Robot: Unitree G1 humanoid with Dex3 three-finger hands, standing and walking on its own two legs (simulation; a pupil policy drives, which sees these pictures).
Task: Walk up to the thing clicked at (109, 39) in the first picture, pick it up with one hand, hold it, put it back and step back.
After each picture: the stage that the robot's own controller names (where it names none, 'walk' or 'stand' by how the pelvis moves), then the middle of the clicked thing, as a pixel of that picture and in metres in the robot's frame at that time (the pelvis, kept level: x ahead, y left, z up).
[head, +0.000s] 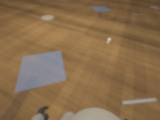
stand; (108, 40) +1.90 -0.53 -0.72
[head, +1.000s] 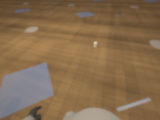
walk; (95, 44) +1.81 -0.05 -0.69
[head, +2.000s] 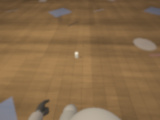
walk; (76, 55) +1.21 +0.28 -0.71
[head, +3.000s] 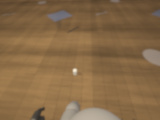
walk; (75, 72) +0.78 +0.27 -0.72
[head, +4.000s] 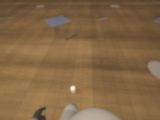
walk; (73, 89) +0.50 +0.23 -0.72
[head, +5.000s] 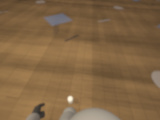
stand; (70, 99) +0.34 +0.19 -0.71
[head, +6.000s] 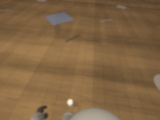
stand; (70, 102) +0.29 +0.17 -0.72
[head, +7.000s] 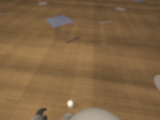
stand; (70, 104) +0.30 +0.18 -0.73
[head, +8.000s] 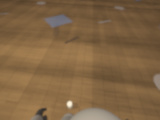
stand; (69, 104) +0.28 +0.19 -0.73
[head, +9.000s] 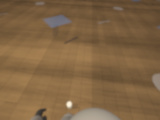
stand; (69, 105) +0.28 +0.19 -0.73
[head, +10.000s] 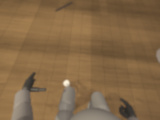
go down; (66, 83) +0.32 +0.19 -0.56
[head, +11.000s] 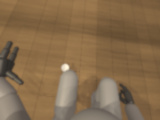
go down; (65, 68) +0.37 +0.22 -0.32
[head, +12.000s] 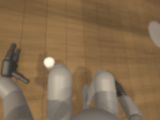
close in; (49, 63) +0.34 +0.25 -0.25
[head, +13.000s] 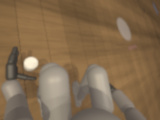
close; (30, 64) +0.34 +0.26 -0.21
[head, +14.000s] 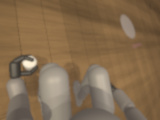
lift; (30, 64) +0.33 +0.27 -0.21
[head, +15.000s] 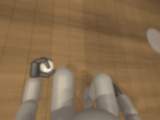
lift; (47, 68) +0.30 +0.27 -0.12
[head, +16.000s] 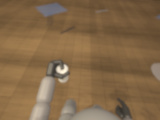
lift; (62, 73) +0.32 +0.17 +0.03
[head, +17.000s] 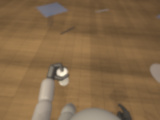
hold; (63, 76) +0.31 +0.18 -0.02
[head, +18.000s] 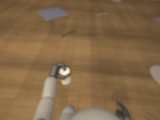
hold; (65, 76) +0.32 +0.16 -0.02
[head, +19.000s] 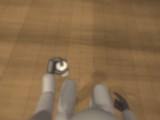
crouch; (62, 69) +0.35 +0.19 -0.10
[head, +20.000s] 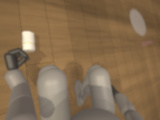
lower; (28, 42) +0.48 +0.31 -0.25
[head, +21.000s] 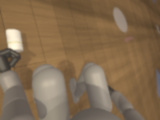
lower; (14, 41) +0.47 +0.33 -0.24
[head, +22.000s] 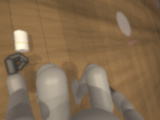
lower; (21, 41) +0.47 +0.33 -0.24
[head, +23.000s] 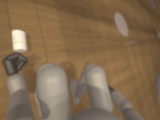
lower; (19, 41) +0.47 +0.33 -0.25
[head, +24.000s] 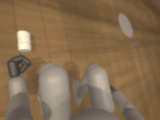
loosen; (24, 41) +0.47 +0.33 -0.25
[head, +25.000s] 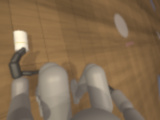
withdraw; (21, 41) +0.47 +0.33 -0.25
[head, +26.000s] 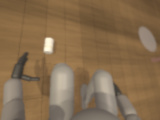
stand; (48, 45) +0.49 +0.30 -0.28
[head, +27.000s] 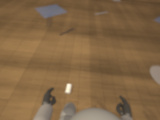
stand; (68, 88) +0.44 +0.19 -0.66
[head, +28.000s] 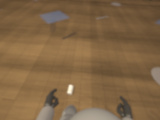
stand; (70, 89) +0.47 +0.19 -0.69
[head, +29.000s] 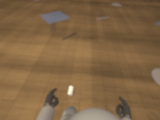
stand; (70, 90) +0.45 +0.19 -0.69
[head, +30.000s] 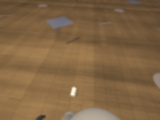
stand; (73, 92) +0.49 +0.17 -0.75
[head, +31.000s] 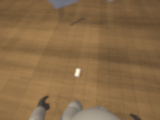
walk; (77, 72) +0.60 +0.18 -0.73
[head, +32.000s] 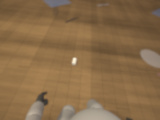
walk; (74, 61) +0.89 +0.15 -0.73
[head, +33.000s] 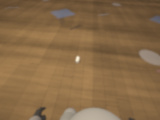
stand; (77, 59) +1.11 +0.21 -0.73
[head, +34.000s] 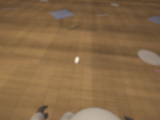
stand; (77, 60) +1.11 +0.20 -0.75
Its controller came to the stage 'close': yes
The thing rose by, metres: 0.69
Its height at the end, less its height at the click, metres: -0.02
